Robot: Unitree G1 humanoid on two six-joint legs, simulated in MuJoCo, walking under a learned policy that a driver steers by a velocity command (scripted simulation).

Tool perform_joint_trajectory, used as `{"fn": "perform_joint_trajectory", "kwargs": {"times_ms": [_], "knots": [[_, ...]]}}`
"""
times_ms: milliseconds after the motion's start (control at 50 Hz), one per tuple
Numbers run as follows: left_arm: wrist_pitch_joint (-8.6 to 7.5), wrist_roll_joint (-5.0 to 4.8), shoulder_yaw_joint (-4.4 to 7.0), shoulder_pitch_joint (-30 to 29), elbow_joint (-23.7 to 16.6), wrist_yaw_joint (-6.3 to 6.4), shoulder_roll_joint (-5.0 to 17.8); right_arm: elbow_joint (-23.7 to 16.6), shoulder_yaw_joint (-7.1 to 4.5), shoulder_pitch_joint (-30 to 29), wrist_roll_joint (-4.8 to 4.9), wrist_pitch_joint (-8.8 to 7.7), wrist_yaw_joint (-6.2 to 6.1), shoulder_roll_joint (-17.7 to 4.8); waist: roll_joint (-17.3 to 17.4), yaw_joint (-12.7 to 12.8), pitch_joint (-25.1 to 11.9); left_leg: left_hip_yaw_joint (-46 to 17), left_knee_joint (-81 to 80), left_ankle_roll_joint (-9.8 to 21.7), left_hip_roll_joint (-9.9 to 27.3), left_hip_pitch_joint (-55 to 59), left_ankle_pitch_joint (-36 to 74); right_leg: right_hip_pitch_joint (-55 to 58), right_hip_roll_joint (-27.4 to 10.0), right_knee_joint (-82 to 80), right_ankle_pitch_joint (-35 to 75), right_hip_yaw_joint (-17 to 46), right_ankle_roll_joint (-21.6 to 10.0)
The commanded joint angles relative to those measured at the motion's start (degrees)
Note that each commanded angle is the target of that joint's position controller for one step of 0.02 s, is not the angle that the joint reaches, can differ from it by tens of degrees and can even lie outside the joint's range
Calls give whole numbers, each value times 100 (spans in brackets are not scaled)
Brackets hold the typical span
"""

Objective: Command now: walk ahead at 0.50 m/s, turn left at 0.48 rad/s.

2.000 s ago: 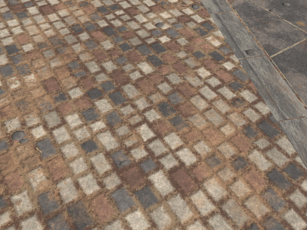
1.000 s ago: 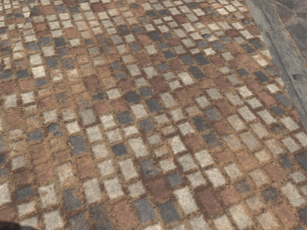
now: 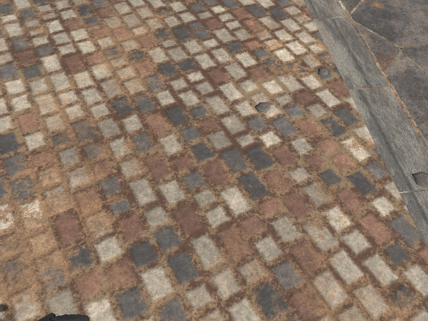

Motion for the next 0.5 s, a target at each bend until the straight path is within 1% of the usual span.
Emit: {"fn": "perform_joint_trajectory", "kwargs": {"times_ms": [20,40,80,120,140,160,180,200,220,240,260,280,300,320,340,360,380,400,440,500], "knots": [[-94,-32,61,-540,-419,-15,278,-302,-314,-8,43,-21,-119,-1062,661,-21,-199,-966,-462,706,1115,-340,1268,523,335,-1050,1058,-234,104],[-116,-56,65,-705,-447,-36,287,-254,-321,90,54,2,-131,-1073,670,-84,-209,-1039,-420,656,1128,-358,1161,683,413,-1263,1261,-239,88],[-157,-100,98,-948,-509,-72,353,-173,-328,237,86,47,-147,-1057,686,-140,-196,-1303,-248,603,1221,-181,921,821,489,-1575,1310,-141,22],[-198,-124,160,-997,-524,-97,472,-139,-333,255,97,94,-171,-1019,747,-84,-186,-1644,-2,536,1342,150,729,934,499,-1869,1066,-1,-84],[-221,-137,197,-931,-508,-101,541,-140,-348,207,90,114,-183,-1030,820,-16,-174,-1792,135,498,1407,273,773,1040,481,-1939,847,33,-161],[-242,-147,242,-751,-466,-92,612,-148,-363,140,77,137,-184,-1032,904,97,-197,-1887,309,453,1436,324,938,1280,471,-2007,613,3,-259],[-264,-141,313,-326,-357,-64,709,-182,-344,37,68,154,-174,-955,913,338,-370,-1832,663,347,1294,255,1240,1904,463,-2252,624,-102,-410],[-285,-76,394,327,-238,-29,873,-235,-256,-15,16,144,-146,-718,772,650,-938,-1528,1545,190,1036,47,1384,2983,98,-2209,635,64,-663],[-264,-23,460,1223,-151,12,1158,-327,-127,147,-116,128,-144,-375,31,896,-1809,-985,3129,-17,604,-718,54,4483,-883,-2079,342,1154,-1032],[-179,-23,550,1519,127,-53,1449,-389,-51,1032,97,75,-134,-160,-1894,455,-2133,-447,4693,-335,-14,-2685,-2444,5761,-1905,-2647,-964,3769,-1931],[-168,-161,436,1354,44,-90,865,-175,-140,919,154,66,-154,-722,-1046,598,-1528,-605,5290,-400,428,-3266,-2216,5332,-1835,-2927,-2052,3933,-1806],[-148,-167,359,1127,34,-80,578,-241,-208,244,112,71,-143,-951,-478,727,-805,-473,5377,-429,581,-3374,-1677,4643,-1562,-2993,-1810,3013,-1594],[-124,-107,321,891,22,-90,539,-319,-203,-137,43,63,-149,-891,-82,646,-438,-282,5254,-460,746,-3236,-1322,4006,-1325,-3097,-1076,2384,-1513],[-111,-79,296,776,78,-93,466,-404,-208,-400,-24,30,-128,-816,-44,580,-174,-231,4980,-475,879,-3198,-1091,3579,-1141,-3213,-451,1974,-1538],[-119,-30,263,735,112,-83,413,-435,-198,-417,-17,14,-89,-718,-202,453,-161,-171,4775,-469,1012,-2966,-945,3304,-976,-3327,-51,1622,-1506],[-133,-40,255,736,159,-84,375,-433,-173,-381,2,9,-63,-610,-346,395,-198,-71,4565,-482,1061,-2833,-893,3180,-875,-3426,202,1410,-1529],[-145,-81,257,775,222,-85,390,-431,-142,-379,-6,11,-43,-506,-397,364,-229,42,4362,-509,1095,-2788,-889,3109,-848,-3500,443,1235,-1590],[-153,-120,277,816,280,-82,473,-473,-109,-491,-30,11,-31,-432,-383,371,-190,130,4098,-544,1141,-2819,-821,3040,-859,-3601,622,1092,-1654],[-140,-162,324,874,375,-62,673,-610,-36,-872,-82,-21,-11,-319,-278,449,-100,254,3422,-604,1224,-2870,-410,2961,-869,-3760,873,835,-1716],[-82,-199,341,1013,508,-48,829,-719,30,-1415,-63,-95,49,-243,-216,634,-43,426,2330,-604,1158,-2544,555,2871,-698,-3814,1097,339,-1572]]}}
